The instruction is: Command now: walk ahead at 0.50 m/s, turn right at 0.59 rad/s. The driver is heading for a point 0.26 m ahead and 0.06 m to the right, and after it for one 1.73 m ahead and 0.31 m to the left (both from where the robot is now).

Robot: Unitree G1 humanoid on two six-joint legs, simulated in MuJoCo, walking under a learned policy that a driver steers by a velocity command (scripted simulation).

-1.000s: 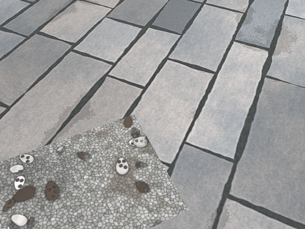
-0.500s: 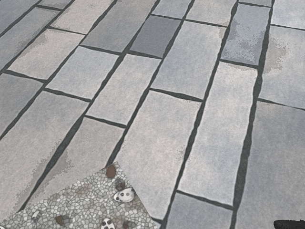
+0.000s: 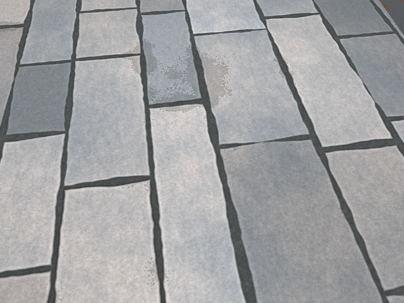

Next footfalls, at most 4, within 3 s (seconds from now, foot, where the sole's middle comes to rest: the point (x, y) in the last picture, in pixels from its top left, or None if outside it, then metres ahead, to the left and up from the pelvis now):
0.14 right None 0.25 -0.13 -0.78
0.70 left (186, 260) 0.60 0.03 -0.78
1.16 right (233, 188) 0.88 -0.17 -0.78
1.68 left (142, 159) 1.05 0.18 -0.78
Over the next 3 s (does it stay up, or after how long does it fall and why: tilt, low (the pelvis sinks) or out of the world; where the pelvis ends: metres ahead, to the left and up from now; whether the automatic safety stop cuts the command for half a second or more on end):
stays up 1.56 0.39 0.00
